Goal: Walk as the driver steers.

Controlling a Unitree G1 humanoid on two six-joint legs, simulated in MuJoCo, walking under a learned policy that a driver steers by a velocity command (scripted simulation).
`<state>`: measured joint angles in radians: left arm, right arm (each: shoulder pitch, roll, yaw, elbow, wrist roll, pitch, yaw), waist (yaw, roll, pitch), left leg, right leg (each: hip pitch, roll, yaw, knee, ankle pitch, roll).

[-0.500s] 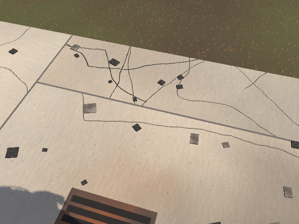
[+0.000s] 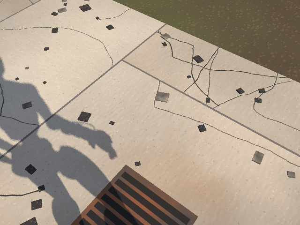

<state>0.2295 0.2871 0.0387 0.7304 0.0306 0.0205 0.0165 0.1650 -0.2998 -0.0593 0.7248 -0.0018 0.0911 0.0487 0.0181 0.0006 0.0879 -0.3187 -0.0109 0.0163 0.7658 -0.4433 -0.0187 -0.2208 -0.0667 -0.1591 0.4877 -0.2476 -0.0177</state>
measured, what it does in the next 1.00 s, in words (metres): steps on the spot, turning left: left foot, then right foot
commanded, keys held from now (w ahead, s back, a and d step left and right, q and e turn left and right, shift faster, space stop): q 0.24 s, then w+q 0.04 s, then no key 0.50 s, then q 0.22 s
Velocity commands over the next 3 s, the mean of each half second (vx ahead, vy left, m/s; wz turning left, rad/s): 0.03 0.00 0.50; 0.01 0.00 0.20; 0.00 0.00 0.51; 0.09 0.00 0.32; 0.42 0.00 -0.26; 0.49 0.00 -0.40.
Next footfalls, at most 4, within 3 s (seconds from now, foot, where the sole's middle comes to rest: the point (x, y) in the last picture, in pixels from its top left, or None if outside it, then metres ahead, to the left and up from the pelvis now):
0.06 left None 0.02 0.12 -0.78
0.60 right None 0.09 -0.07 -0.78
1.74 right None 0.14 -0.01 -0.78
2.20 left None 0.08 0.22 -0.78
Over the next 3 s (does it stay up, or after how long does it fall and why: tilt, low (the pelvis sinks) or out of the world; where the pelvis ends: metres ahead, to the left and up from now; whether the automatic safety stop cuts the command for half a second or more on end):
stays up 0.43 0.29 0.01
